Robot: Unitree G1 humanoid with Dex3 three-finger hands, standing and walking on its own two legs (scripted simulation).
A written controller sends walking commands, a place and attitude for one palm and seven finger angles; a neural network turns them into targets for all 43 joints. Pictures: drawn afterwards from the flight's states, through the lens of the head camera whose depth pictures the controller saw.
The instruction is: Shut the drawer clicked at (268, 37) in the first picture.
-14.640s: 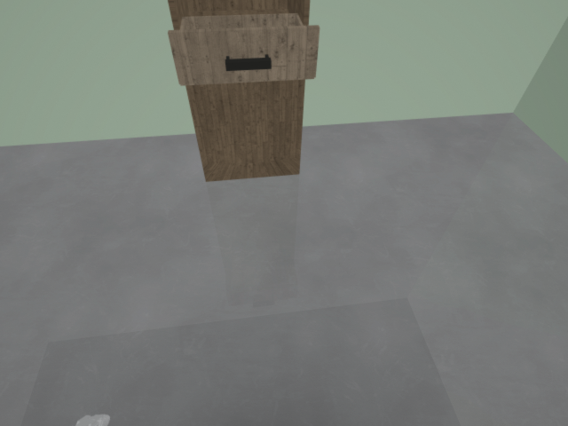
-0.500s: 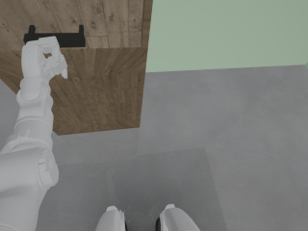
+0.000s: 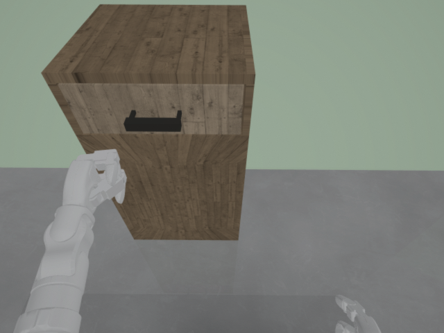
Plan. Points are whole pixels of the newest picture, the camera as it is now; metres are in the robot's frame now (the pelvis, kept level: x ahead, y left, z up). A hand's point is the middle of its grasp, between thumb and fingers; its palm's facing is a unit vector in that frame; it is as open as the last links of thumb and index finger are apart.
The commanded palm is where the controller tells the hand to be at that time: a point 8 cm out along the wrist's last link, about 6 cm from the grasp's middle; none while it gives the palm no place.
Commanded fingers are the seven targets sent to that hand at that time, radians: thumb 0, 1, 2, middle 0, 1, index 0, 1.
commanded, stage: draw the hand back to the body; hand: left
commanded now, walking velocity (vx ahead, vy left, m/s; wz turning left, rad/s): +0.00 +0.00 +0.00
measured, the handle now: (154, 119) +0.61 +0.20 +0.03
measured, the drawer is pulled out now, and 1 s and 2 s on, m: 0.00 0.00 0.00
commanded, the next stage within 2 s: step back with the hand held close in 0.84 s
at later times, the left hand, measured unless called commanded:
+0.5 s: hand (57, 236) +0.22 +0.22 +0.16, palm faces +0.34 -0.89 -0.32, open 3.3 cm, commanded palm +0.16 +0.26 +0.18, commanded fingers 0.00 0.90 0.90 -1.40 -1.60 -1.40 -1.60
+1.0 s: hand (21, 259) +0.18 +0.23 +0.19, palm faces +0.40 -0.84 -0.38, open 3.3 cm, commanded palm +0.13 +0.27 +0.20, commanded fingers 0.00 0.90 0.90 -1.40 -1.60 -1.40 -1.60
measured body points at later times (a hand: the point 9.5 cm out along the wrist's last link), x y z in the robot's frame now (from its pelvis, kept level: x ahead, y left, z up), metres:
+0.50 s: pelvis -0.01 -0.01 +0.03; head -0.03 -0.04 +0.48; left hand +0.19 +0.26 +0.18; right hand +0.18 -0.23 -0.06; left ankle -0.01 +0.10 -0.71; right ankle -0.03 -0.11 -0.71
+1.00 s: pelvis +0.00 -0.01 +0.03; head -0.03 -0.03 +0.48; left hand +0.15 +0.27 +0.21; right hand +0.19 -0.22 -0.05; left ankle +0.00 +0.10 -0.71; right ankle -0.03 -0.11 -0.71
